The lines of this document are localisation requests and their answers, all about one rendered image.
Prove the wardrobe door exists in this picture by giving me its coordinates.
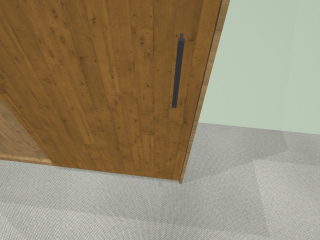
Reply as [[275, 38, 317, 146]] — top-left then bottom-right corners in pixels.
[[0, 99, 49, 159], [0, 0, 221, 181]]

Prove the handle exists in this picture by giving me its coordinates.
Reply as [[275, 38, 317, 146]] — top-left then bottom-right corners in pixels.
[[172, 33, 185, 108]]

